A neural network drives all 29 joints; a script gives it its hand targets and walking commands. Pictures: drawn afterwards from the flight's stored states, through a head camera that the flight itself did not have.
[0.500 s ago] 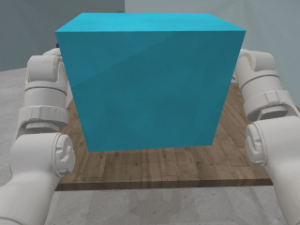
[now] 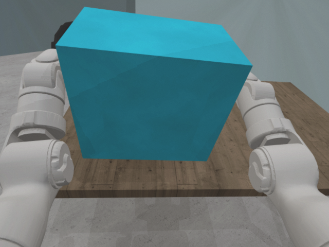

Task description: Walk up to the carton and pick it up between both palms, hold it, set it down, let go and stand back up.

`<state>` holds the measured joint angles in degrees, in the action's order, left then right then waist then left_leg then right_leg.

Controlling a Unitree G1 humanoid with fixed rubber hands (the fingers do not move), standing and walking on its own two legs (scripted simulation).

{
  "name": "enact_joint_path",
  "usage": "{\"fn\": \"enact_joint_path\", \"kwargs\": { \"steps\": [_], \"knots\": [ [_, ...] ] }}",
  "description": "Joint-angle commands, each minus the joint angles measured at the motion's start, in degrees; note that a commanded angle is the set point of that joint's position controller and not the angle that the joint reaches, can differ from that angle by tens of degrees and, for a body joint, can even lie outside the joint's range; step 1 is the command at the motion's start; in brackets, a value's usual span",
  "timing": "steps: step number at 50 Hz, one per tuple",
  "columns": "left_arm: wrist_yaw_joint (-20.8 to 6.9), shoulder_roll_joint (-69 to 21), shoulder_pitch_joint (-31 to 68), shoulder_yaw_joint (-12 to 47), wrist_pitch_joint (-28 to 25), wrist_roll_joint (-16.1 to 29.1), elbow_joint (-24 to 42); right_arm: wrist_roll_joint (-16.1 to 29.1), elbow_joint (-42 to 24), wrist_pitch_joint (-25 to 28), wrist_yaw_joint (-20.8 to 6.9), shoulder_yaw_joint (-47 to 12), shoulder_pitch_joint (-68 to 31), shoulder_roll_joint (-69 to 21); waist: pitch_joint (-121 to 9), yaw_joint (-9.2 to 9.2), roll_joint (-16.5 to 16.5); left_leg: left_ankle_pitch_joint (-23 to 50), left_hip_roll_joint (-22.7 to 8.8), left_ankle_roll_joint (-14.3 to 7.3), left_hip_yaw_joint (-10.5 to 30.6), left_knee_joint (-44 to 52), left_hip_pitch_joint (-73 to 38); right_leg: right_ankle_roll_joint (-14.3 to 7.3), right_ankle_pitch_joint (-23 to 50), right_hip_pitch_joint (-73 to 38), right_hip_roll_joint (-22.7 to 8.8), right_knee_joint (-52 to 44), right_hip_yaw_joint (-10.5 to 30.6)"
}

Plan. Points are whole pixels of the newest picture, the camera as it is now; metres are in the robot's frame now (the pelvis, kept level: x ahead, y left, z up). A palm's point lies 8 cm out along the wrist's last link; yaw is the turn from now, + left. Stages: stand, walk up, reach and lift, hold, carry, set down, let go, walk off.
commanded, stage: set down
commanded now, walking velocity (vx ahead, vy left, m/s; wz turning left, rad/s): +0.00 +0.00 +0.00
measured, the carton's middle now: (151, 91) +0.36 +0.01 +0.26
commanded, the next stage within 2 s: none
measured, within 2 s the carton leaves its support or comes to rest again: neither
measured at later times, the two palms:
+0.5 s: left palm (82, 70) +0.44 +0.17 +0.27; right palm (236, 85) +0.40 -0.20 +0.26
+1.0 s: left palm (81, 81) +0.45 +0.18 +0.24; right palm (228, 99) +0.40 -0.19 +0.22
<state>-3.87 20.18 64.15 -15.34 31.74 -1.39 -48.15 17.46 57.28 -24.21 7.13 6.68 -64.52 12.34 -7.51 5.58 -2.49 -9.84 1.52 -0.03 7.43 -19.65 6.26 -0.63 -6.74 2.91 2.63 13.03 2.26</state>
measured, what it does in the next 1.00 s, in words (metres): stands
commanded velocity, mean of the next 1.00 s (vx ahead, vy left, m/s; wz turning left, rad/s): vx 0.00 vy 0.00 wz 0.00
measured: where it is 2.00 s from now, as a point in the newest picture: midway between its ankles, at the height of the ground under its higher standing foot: outside the picture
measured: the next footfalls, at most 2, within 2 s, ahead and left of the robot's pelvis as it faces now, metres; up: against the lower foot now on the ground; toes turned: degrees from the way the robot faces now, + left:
none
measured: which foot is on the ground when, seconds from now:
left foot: down 0.00-1.00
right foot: down 0.00-1.00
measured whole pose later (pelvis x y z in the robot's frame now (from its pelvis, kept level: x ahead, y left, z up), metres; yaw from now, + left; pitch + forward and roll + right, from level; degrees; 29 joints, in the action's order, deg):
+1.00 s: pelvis +0.02 +0.01 +0.00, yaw -2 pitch -2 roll -1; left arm -2.1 16.7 55.0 -13.1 24.6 0.8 -44.6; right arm 15.5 50.5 -17.4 6.2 5.6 -52.8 11.0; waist -5.2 6.1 -2.5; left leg -11.5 1.9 -1.3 4.9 -20.2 6.5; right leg 0.4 -8.0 3.5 1.8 13.4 3.3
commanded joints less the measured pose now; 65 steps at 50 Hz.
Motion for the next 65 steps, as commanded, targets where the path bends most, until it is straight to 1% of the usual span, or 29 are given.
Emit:
{"fn": "enact_joint_path", "kwargs": {
  "steps": [1,4,6,7,11,12,13,14,15,17,18,19,21,24,28,32,37,42,46,51,55,65],
  "knots": [
    [-7.2,-41.9,44.6,18.1,-4.4,8.6,12.4,3.8,-22.0,5.4,-3.9,-9.7,-51.6,-29.9,-19.9,2.95,9.1,13.3,-0.3,4.2,-3.6,0.9,-7.3,-0.8,3.7,-2.9,0.1,-0.7,-2.3],
    [-6.2,-44.2,44.8,21.1,-5.7,10.0,14.9,4.3,-25.5,7.0,-3.9,-11.5,-52.2,-31.2,-23.5,2.95,10.2,16.1,-0.1,4.9,-3.5,-0.5,-9.4,-0.9,5.2,-2.5,0.1,-0.2,-2.6],
    [-5.5,-45.8,44.5,23.2,-6.5,11.1,17.2,5.3,-28.6,7.6,-3.6,-13.3,-52.3,-32.3,-26.0,3.0,10.9,19.5,-0.2,5.4,-3.0,-1.9,-11.1,-1.0,7.9,-2.7,0.2,0.4,-2.7],
    [-5.2,-46.3,43.9,23.2,-6.6,11.2,17.3,5.4,-29.8,7.7,-3.5,-14.0,-52.2,-32.6,-26.6,2.54,11.0,20.9,-0.1,5.6,-3.0,-2.3,-11.3,-1.0,8.7,-2.9,0.3,0.5,-2.7],
    [-4.8,-45.7,39.2,22.7,-6.3,10.1,17.9,6.9,-29.9,6.8,-3.4,-16.9,-48.1,-33.5,-24.5,1.16,10.1,24.4,0.4,5.5,-2.9,-3.0,-10.9,-0.1,12.3,-3.8,0.4,0.7,-2.3],
    [-5.0,-45.1,37.7,22.1,-6.1,9.6,17.9,7.3,-29.5,6.4,-3.3,-17.5,-46.4,-33.6,-23.8,1.19,9.7,25.4,0.4,5.3,-2.9,-3.2,-10.8,0.1,13.8,-4.7,0.4,1.0,-2.1],
    [-3.1,-46.2,40.6,23.8,-5.6,12.3,31.5,10.4,-32.7,7.6,-4.4,-18.5,-48.8,-30.0,-32.0,1.63,11.5,33.4,-0.3,5.3,-3.3,-4.5,-14.2,-0.7,19.4,-6.4,2.0,2.5,-2.0],
    [-2.3,-44.4,38.2,22.6,-4.0,10.5,29.0,10.3,-30.0,7.2,-4.5,-18.9,-45.7,-28.7,-28.2,0.92,10.9,35.3,-0.4,5.0,-3.1,-5.2,-14.3,0.0,20.3,-5.9,1.8,2.2,-2.2],
    [-2.6,-42.7,34.8,21.3,-2.6,9.0,27.7,10.2,-30.5,6.7,-4.7,-19.2,-44.5,-28.6,-25.8,1.39,8.6,35.8,-0.4,4.3,-3.5,-5.1,-13.8,0.6,21.9,-6.9,1.9,2.5,-2.6],
    [-4.1,-39.0,30.0,17.8,-0.7,5.7,24.6,9.3,-28.1,5.3,-4.2,-18.7,-41.1,-28.0,-19.8,0.96,5.1,29.9,0.1,2.7,-3.9,-3.4,-11.4,1.5,22.8,-8.4,1.0,1.8,-2.4],
    [-4.9,-38.2,29.0,17.0,-0.2,4.8,24.1,9.0,-28.2,4.9,-3.9,-18.5,-40.4,-28.4,-18.4,0.87,4.0,27.0,0.4,2.1,-4.2,-2.5,-10.2,1.8,23.0,-8.9,0.6,1.6,-2.2],
    [-5.5,-38.0,28.8,16.8,0.1,4.3,24.1,8.8,-29.0,4.8,-3.7,-18.4,-40.2,-29.0,-18.1,0.8,3.4,25.3,0.7,1.7,-4.4,-2.0,-9.4,2.1,23.6,-9.4,0.4,1.6,-2.1],
    [-6.0,-38.2,29.2,17.4,-0.1,4.3,24.9,8.5,-30.5,4.9,-3.7,-18.6,-40.5,-30.7,-18.6,0.36,3.1,24.0,1.2,1.5,-4.8,-1.6,-8.3,2.5,25.1,-10.0,0.2,2.2,-2.0],
    [-6.2,-39.2,30.2,18.1,-1.0,4.5,25.5,7.8,-32.3,5.3,-3.7,-19.0,-40.7,-32.5,-19.5,0.26,3.3,24.3,1.5,1.4,-4.9,-1.9,-8.4,2.7,27.1,-10.3,0.1,2.7,-2.1],
    [-6.3,-40.7,31.0,19.3,-2.1,4.9,25.3,6.6,-32.8,6.0,-3.7,-18.8,-40.2,-33.6,-19.8,0.83,4.0,23.7,1.6,1.7,-5.0,-1.8,-8.7,2.6,26.3,-9.6,0.0,2.6,-2.1],
    [-6.2,-42.6,32.2,20.7,-3.5,5.8,24.4,5.0,-32.2,6.9,-3.7,-17.9,-40.0,-33.8,-20.1,1.71,5.4,22.8,1.4,2.5,-5.1,-1.6,-9.0,1.9,23.0,-8.4,0.0,2.1,-2.1],
    [-5.9,-44.5,33.0,21.5,-5.4,6.4,21.5,2.6,-29.3,8.2,-4.2,-15.8,-39.5,-33.1,-19.5,2.31,6.9,21.1,0.7,3.5,-5.1,-0.8,-9.3,0.8,17.0,-6.2,0.1,1.2,-2.3],
    [-5.5,-45.3,33.4,21.4,-7.2,6.8,18.1,0.7,-26.4,9.3,-4.9,-14.1,-39.5,-32.3,-18.9,1.96,7.9,20.1,-0.1,4.3,-5.0,0.0,-9.6,-0.3,11.7,-3.9,0.2,0.3,-2.5],
    [-5.1,-45.6,33.7,21.3,-8.6,7.3,15.7,-0.2,-25.5,10.0,-5.4,-13.5,-39.8,-32.3,-19.4,1.48,8.0,19.5,-0.4,4.5,-5.0,0.3,-9.4,-0.7,10.1,-2.9,0.2,0.1,-2.6],
    [-4.8,-46.1,33.6,21.3,-10.2,7.8,13.4,-0.7,-25.8,10.8,-5.8,-13.6,-40.3,-33.4,-21.3,0.62,7.6,19.9,-0.5,4.4,-5.1,-0.1,-9.3,-0.8,10.5,-2.5,0.4,0.4,-2.5],
    [-4.8,-46.3,33.5,21.4,-11.3,8.3,12.2,-0.9,-26.8,11.2,-5.7,-14.2,-40.4,-34.8,-22.9,0.22,7.0,20.8,-0.3,4.0,-5.2,-0.6,-9.1,-0.7,12.3,-2.9,0.5,0.8,-2.3],
    [-6.0,-45.3,32.1,21.0,-13.7,8.3,10.3,-1.7,-28.9,11.3,-4.5,-15.3,-38.1,-38.0,-24.3,0.58,5.7,22.6,0.8,3.2,-5.5,-1.7,-7.5,0.3,20.8,-6.7,0.1,2.8,-1.7]
  ]
}}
